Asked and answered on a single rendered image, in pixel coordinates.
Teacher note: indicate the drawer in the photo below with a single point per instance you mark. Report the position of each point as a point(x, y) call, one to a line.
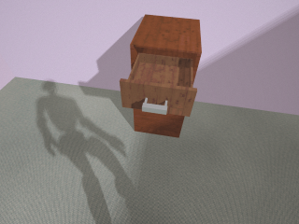
point(160, 78)

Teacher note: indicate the handle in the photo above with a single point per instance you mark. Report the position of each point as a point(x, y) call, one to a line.
point(153, 108)

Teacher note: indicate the cabinet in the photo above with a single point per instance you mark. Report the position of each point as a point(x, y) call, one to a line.
point(167, 36)

